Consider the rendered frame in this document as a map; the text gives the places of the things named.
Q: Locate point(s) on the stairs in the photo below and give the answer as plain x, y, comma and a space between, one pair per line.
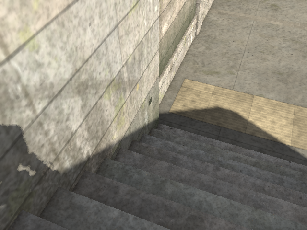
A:
172, 179

